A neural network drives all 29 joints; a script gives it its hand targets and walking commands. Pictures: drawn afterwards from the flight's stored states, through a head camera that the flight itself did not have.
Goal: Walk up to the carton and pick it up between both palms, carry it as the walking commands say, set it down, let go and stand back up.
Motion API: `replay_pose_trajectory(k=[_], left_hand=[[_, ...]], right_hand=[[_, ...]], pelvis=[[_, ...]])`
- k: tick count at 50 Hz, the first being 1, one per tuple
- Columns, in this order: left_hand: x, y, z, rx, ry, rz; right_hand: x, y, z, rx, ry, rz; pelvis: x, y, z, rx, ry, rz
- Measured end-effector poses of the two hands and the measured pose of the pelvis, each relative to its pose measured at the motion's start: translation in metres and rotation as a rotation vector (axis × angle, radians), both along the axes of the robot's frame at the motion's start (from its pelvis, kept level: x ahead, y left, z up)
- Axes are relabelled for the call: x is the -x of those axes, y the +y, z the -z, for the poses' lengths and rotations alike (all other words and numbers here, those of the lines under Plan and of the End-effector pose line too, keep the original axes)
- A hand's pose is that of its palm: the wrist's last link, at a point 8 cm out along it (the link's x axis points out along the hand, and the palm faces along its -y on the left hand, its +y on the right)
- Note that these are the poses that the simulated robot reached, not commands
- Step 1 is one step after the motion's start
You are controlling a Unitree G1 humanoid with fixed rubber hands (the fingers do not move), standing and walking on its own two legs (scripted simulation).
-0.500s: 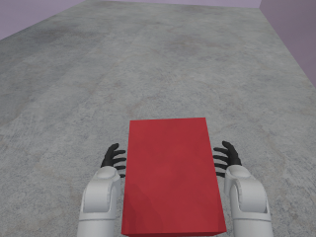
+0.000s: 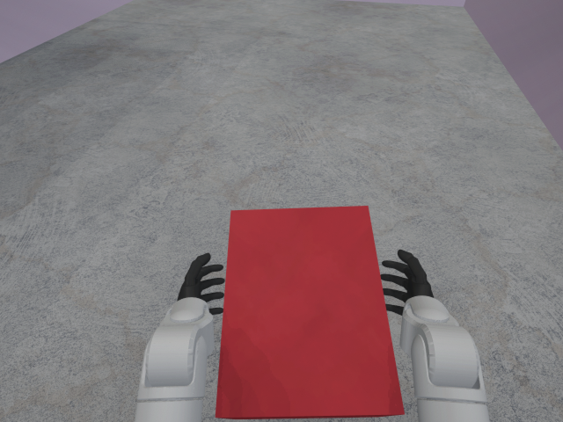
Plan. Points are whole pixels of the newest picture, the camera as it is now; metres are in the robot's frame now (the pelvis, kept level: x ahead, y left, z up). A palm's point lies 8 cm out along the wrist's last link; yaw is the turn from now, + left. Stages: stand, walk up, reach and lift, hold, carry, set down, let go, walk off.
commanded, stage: carry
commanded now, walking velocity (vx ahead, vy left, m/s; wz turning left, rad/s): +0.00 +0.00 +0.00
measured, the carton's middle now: (302, 311) +0.31 +0.00 -0.02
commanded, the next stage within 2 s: none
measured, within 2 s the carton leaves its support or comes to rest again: neither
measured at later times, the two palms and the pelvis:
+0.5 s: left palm (190, 302) +0.26 +0.15 +0.08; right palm (421, 300) +0.26 -0.15 +0.09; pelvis +0.00 +0.00 +0.00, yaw +0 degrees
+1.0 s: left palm (194, 306) +0.26 +0.15 +0.06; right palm (417, 306) +0.27 -0.15 +0.07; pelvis +0.00 +0.00 +0.00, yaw +0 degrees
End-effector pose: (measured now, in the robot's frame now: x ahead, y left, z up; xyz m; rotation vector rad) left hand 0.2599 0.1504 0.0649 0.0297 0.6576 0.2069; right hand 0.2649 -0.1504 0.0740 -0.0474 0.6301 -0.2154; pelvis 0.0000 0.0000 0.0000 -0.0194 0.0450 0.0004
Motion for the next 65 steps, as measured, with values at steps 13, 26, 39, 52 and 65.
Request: replay_pose_trajectory(k=[13, 26, 39, 52, 65], left_hand=[[-0.004, 0.0, 0.01, -0.016, 0.057, 0.014], [0.002, -0.001, -0.017, -0.001, -0.036, -0.007], [0.003, -0.001, -0.003, 0.005, -0.022, -0.002], [-0.004, -0.001, 0.013, -0.018, 0.069, 0.02], [0.035, 0.0, -0.023, 0.018, -0.059, -0.044]], right_hand=[[-0.003, -0.001, 0.01, 0.004, 0.058, -0.011], [0.003, 0.0, -0.016, -0.01, -0.037, 0.014], [0.004, -0.001, -0.003, -0.003, -0.02, 0.005], [-0.002, -0.002, 0.015, 0.01, 0.071, -0.013], [0.032, 0.001, -0.023, -0.014, -0.06, 0.01]], pelvis=[[0.001, 0.0, 0.0, -0.002, -0.002, 0.003], [0.0, 0.0, 0.001, 0.004, 0.009, 0.0], [0.001, -0.001, 0.0, 0.001, 0.002, -0.001], [0.001, 0.0, 0.0, -0.002, -0.003, 0.002], [0.025, -0.004, 0.01, -0.005, -0.008, -0.006]])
